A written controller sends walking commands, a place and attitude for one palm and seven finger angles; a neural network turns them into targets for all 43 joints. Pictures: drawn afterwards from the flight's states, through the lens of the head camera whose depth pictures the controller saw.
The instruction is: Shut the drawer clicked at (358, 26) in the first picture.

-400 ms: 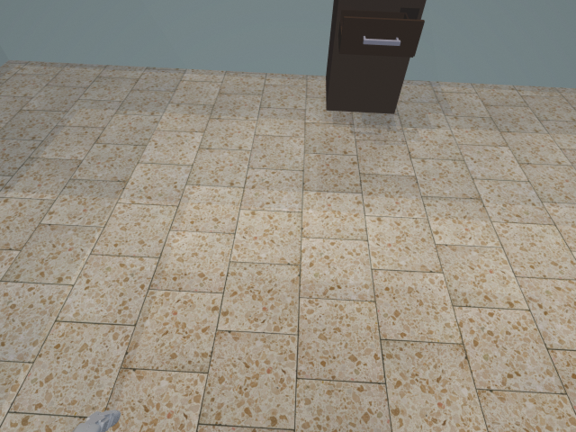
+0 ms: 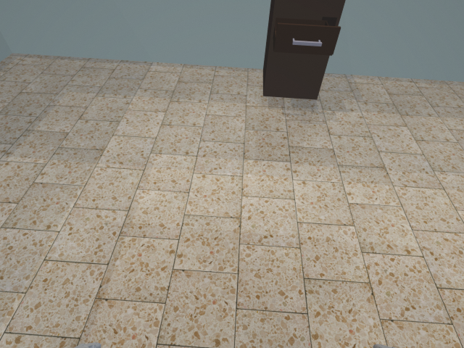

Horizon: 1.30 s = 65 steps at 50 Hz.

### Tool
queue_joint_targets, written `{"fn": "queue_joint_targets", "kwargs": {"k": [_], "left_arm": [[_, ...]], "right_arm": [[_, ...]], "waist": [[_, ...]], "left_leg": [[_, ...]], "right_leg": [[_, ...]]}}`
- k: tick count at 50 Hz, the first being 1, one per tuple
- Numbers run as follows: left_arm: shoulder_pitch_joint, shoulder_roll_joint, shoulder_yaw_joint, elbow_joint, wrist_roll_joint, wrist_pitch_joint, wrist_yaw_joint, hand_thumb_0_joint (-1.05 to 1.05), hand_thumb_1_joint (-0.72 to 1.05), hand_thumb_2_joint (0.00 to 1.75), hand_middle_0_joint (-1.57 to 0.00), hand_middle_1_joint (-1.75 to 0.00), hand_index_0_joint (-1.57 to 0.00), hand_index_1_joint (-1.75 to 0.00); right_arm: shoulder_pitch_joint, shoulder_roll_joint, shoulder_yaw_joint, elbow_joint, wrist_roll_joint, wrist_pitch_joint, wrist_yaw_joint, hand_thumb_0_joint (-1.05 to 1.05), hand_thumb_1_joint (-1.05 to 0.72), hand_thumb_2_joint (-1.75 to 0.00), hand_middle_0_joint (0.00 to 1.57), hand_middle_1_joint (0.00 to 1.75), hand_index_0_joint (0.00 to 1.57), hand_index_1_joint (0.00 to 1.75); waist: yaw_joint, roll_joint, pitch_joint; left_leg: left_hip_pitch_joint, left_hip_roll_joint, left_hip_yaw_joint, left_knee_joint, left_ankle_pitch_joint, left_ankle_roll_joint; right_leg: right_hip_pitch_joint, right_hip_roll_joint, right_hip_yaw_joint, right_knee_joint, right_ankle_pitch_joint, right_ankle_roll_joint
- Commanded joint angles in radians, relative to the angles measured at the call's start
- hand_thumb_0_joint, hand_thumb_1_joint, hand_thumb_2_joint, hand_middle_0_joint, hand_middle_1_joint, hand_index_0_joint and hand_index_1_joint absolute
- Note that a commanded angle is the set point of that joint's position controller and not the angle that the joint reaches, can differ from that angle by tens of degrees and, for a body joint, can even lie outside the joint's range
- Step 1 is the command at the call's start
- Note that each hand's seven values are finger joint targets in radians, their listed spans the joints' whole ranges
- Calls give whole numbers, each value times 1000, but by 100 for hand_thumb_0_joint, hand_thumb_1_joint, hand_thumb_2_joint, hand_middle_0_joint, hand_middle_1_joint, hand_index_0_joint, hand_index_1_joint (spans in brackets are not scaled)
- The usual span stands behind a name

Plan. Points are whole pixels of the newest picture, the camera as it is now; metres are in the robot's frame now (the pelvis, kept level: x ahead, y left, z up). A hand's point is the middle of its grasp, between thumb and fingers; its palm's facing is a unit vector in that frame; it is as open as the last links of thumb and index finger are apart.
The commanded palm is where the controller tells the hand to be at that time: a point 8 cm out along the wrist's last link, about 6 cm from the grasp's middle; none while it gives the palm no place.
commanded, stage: stand and wait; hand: left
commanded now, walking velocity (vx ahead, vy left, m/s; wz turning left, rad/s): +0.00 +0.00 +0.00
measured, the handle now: (306, 41) +1.88 -0.36 -0.25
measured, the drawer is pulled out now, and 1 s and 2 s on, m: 0.16 0.16 0.16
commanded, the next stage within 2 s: look at it before walking up in 0.54 s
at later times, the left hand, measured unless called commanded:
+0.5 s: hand out of the picture +0.05 +0.24 -0.15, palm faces -0.02 -0.94 -0.33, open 7.4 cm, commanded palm none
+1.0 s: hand out of the picture +0.04 +0.24 -0.15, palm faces -0.02 -0.95 -0.33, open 7.4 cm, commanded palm none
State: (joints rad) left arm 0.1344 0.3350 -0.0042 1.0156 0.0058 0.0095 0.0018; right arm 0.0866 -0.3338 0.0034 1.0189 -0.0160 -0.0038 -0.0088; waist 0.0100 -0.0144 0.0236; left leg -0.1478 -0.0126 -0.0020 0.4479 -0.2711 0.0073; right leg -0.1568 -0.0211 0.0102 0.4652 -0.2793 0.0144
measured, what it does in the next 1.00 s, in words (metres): stands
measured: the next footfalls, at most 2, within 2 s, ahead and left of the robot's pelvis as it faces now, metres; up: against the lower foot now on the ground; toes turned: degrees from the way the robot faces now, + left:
none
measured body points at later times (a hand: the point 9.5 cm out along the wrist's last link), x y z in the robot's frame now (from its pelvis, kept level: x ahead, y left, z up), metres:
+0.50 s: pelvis -0.03 -0.01 +0.00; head -0.02 -0.01 +0.45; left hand +0.05 +0.29 -0.13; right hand +0.04 -0.31 -0.13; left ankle -0.02 +0.12 -0.74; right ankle -0.02 -0.13 -0.74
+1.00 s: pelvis -0.03 -0.01 +0.01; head -0.02 -0.01 +0.45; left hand +0.05 +0.28 -0.13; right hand +0.05 -0.31 -0.13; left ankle -0.02 +0.12 -0.74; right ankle -0.02 -0.13 -0.74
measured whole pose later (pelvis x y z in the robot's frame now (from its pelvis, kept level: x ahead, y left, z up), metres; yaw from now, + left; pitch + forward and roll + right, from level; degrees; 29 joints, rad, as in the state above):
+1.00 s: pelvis -0.03 -0.01 +0.01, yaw +0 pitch -2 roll +0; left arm 0.14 0.34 -0.01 1.09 0.01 0.00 0.00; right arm 0.12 -0.34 0.01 1.11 -0.01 -0.01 0.00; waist 0.00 -0.01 0.04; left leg -0.15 0.01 -0.01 0.38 -0.19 -0.01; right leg -0.16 0.00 0.01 0.39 -0.20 0.00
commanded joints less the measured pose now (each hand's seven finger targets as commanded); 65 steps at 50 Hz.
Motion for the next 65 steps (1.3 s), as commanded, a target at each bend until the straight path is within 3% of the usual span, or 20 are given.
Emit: {"fn": "queue_joint_targets", "kwargs": {"k": [1,21,30,43,50,62,64,65], "left_arm": [[-54,208,44,-66,4,-28,13,0,90,90,-20,-30,-20,-30],[-46,213,38,-2,5,-29,8,0,90,90,-20,-30,-20,-30],[-41,210,39,1,5,-33,9,0,90,90,-20,-30,-20,-30],[-40,210,37,7,6,-34,8,0,90,90,-20,-30,-20,-30],[-36,211,37,9,5,-37,9,0,90,90,-20,-30,-20,-30],[-38,211,36,13,5,-35,9,0,90,90,-20,-30,-20,-30],[21,99,16,37,6,-13,11,0,90,90,-20,-30,-20,-30],[42,90,15,36,9,-3,8,0,90,90,-20,-30,-20,-30]], "right_arm": [[-51,-206,-49,-58,4,-31,-10,0,-90,-90,20,30,20,30],[-17,-213,-40,20,6,-28,-2,0,-90,-90,20,30,20,30],[-8,-211,-40,31,8,-31,-2,0,-90,-90,20,30,20,30],[-11,-209,-39,35,7,-28,-1,0,-90,-90,20,30,20,30],[-12,-212,-40,32,9,-29,-2,0,-90,-90,20,30,20,30],[-21,-215,-39,34,9,-30,-4,0,-90,-90,20,30,20,30],[41,-102,-13,59,0,-14,-1,0,-90,-90,20,30,20,30],[68,-91,-15,58,-2,-7,0,0,-90,-90,20,30,20,30]], "waist": [[-9,16,-97],[-8,5,-31],[-8,1,-54],[-10,12,-31],[-10,10,-69],[-8,12,-56],[-10,6,-54],[-9,9,-38]], "left_leg": [[24,121,-86,-67,297,34],[-16,121,-104,-134,105,26],[0,126,-105,-128,149,23],[-5,124,-103,-135,129,20],[21,129,-102,-123,185,19],[28,133,-100,-138,209,20],[36,130,-64,-117,88,1],[28,131,-59,-110,-29,3]], "right_leg": [[36,-97,67,-67,273,-44],[-12,-95,103,-147,69,-44],[-3,-95,102,-144,113,-45],[-22,-97,111,-163,86,-45],[5,-99,103,-151,165,-46],[15,-98,93,-149,195,-41],[-13,-82,103,-142,65,-31],[-48,-68,112,-133,-54,-34]]}}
